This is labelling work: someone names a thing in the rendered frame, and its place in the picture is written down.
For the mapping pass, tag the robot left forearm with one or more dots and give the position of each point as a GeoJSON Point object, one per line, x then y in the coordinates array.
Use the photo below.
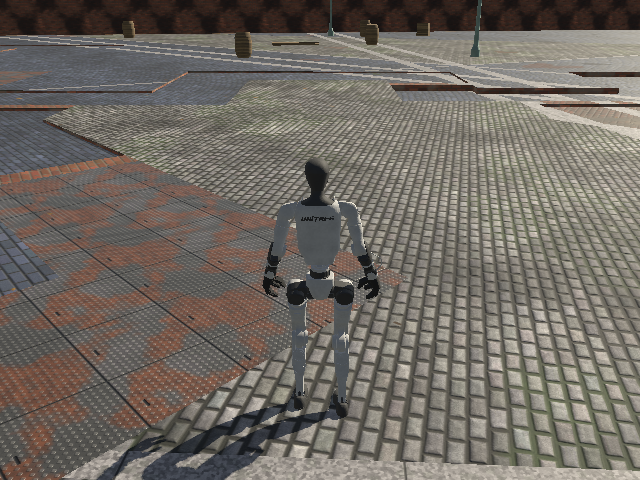
{"type": "Point", "coordinates": [272, 264]}

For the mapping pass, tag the robot right hand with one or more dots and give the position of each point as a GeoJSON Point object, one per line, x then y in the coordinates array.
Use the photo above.
{"type": "Point", "coordinates": [375, 284]}

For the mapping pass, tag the robot left hand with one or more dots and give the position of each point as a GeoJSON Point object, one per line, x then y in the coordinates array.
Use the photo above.
{"type": "Point", "coordinates": [277, 282]}

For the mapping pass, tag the right robot upper arm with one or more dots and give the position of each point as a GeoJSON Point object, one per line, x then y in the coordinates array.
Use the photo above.
{"type": "Point", "coordinates": [350, 211]}

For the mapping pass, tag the left robot upper arm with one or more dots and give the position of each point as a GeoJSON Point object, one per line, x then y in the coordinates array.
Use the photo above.
{"type": "Point", "coordinates": [286, 212]}

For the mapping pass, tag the left robot shin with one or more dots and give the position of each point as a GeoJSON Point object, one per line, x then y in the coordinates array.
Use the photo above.
{"type": "Point", "coordinates": [299, 364]}

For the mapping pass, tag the robot torso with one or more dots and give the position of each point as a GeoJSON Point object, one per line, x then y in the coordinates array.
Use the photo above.
{"type": "Point", "coordinates": [318, 234]}

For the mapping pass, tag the robot right forearm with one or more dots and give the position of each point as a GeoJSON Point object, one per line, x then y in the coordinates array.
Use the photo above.
{"type": "Point", "coordinates": [368, 264]}

